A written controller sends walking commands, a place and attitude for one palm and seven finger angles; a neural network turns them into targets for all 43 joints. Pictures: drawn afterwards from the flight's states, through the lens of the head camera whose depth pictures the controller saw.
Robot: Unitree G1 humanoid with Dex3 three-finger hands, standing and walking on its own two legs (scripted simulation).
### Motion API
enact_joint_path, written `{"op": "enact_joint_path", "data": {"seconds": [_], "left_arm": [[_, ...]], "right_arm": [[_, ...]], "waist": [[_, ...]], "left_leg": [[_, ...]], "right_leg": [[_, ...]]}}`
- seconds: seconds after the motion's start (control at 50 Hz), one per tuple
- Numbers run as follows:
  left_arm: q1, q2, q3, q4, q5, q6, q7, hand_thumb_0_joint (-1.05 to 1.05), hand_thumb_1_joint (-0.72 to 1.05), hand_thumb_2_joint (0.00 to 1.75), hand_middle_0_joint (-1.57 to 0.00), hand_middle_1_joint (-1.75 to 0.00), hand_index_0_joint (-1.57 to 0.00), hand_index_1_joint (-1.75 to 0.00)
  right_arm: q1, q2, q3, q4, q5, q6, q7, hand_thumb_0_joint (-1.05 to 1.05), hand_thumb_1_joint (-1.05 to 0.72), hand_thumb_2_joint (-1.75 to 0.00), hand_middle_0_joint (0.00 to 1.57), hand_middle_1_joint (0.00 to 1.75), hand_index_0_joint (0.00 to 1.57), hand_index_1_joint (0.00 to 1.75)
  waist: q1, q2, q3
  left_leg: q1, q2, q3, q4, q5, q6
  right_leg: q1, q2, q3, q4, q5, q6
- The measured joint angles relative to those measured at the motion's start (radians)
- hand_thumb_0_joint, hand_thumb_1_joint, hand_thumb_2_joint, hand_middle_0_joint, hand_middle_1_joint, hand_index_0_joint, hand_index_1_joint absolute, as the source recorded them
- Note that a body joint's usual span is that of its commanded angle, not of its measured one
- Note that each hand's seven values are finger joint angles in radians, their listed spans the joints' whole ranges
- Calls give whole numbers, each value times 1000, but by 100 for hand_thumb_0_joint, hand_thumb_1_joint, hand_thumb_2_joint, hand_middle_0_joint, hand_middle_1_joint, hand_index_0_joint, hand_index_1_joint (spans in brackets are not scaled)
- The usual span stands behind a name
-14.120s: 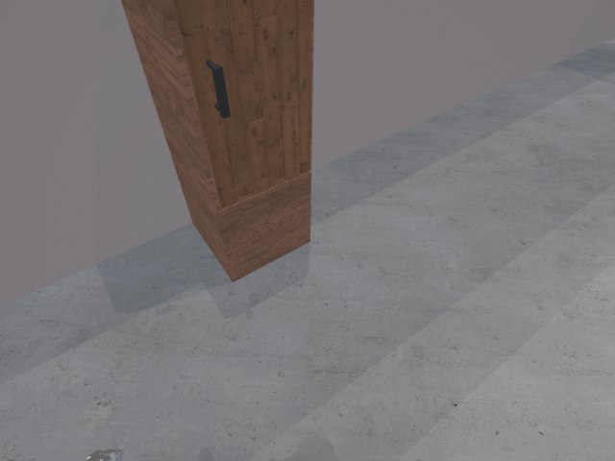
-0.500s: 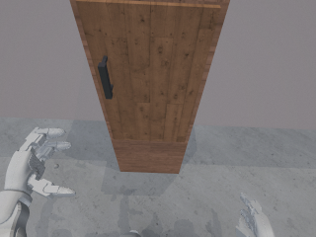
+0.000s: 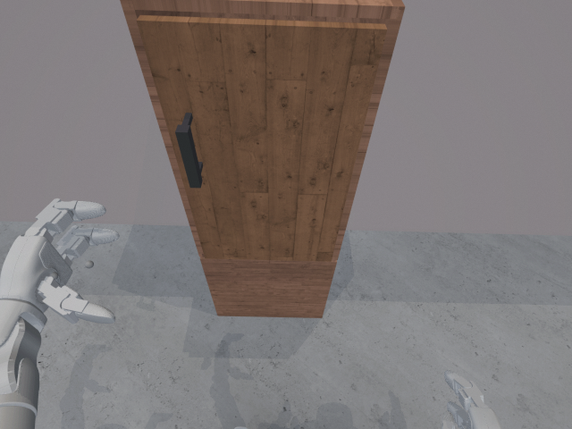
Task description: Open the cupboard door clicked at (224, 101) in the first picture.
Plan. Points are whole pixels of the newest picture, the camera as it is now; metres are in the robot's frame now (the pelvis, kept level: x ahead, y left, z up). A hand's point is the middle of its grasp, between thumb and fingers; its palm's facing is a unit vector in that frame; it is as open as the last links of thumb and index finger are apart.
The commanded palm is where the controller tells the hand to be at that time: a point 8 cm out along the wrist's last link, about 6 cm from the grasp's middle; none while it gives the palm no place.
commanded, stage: raise the hand with hooked fingers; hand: left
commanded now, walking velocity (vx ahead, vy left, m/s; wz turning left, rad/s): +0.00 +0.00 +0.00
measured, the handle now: (192, 151) +0.53 +0.20 +0.08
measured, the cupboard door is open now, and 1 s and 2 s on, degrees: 0 0 0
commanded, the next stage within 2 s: move the hooked fingers beside the handle in 0.32 s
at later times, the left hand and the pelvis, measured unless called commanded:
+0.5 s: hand (96, 270) +0.29 +0.27 +0.08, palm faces +0.08 -1.00 -0.02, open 14.0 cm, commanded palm +0.27 +0.31 +0.09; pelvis -0.01 -0.01 +0.00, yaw +0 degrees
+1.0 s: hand (113, 229) +0.35 +0.27 +0.08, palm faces +0.06 -1.00 +0.00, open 14.0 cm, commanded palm +0.33 +0.31 +0.08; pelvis +0.00 +0.00 -0.01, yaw -1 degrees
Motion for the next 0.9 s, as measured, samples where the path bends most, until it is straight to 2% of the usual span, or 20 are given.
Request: {"op": "enact_joint_path", "data": {"seconds": [0.16, 0.44, 0.56, 0.74, 0.9], "left_arm": [[14, -24, 1, -5, 12, -24, 23, -2, -50, 30, -30, -120, -30, -120], [-3, -21, -1, 28, 2, -23, 5, -2, -50, 30, -30, -120, -30, -120], [-78, -11, -1, 103, 21, -30, 8, -2, -50, 30, -30, -120, -30, -120], [-199, 24, 3, 216, 39, -41, -7, -2, -50, 30, -30, -120, -30, -120], [-235, 41, 28, 264, 47, -55, -2, -2, -50, 30, -30, -120, -30, -120]], "right_arm": [[1, 3, -2, 4, -3, 6, 0, 1, -90, -90, 20, 30, 20, 30], [-21, 15, 11, 3, -1, 7, -2, 1, -90, -90, 21, 30, 20, 30], [-27, 8, 13, 12, 0, 8, -11, 1, -90, -90, 21, 30, 20, 30], [-17, 4, 11, 22, 1, 25, -9, 1, -90, -90, 21, 30, 20, 30], [20, 2, 1, 16, -1, 53, 2, 1, -90, -90, 21, 30, 20, 30]], "waist": [[1, -2, 6], [9, 4, -1], [11, 0, 8], [-9, -9, 9], [-25, -10, 1]], "left_leg": [[4, 3, 1, -1, 1, -5], [2, 8, -5, 2, 4, -13], [-16, 8, -16, 18, 3, -16], [-42, 12, -10, 28, 1, -16], [-61, 16, 5, 32, -7, -10]], "right_leg": [[0, 3, 1, 6, -2, -5], [-2, 8, -5, 12, -2, -13], [-16, 9, -16, 24, -5, -16], [-44, 12, -10, 33, -4, -16], [-68, 15, 6, 37, -5, -11]]}}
